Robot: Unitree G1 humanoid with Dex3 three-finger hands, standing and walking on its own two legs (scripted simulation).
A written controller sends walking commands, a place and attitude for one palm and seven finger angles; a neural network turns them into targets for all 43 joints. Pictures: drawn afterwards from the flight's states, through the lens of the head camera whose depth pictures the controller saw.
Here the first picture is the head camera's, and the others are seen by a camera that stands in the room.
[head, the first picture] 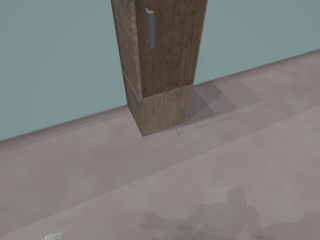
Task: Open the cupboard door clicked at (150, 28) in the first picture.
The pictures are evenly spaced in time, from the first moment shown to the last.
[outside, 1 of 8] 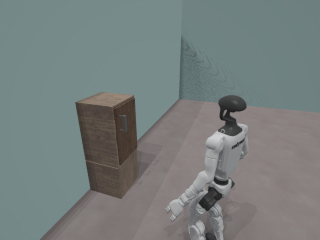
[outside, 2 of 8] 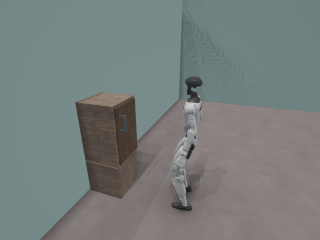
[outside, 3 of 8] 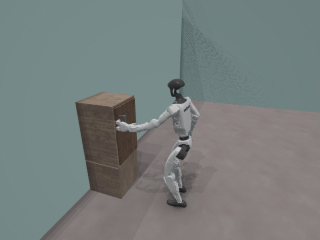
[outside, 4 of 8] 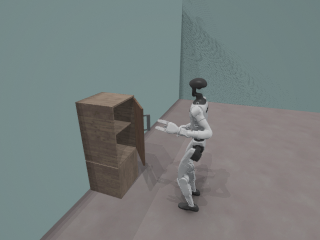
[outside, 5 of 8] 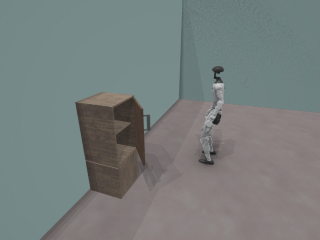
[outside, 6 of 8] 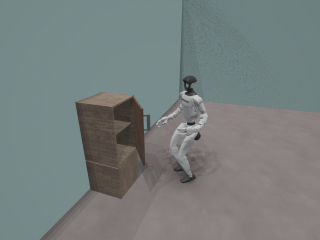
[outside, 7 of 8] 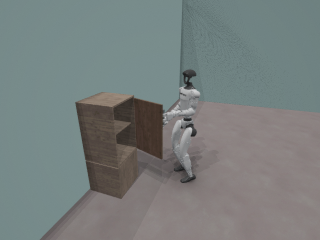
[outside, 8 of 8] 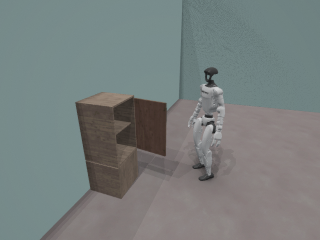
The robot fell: no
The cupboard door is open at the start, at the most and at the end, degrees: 0 83 82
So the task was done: yes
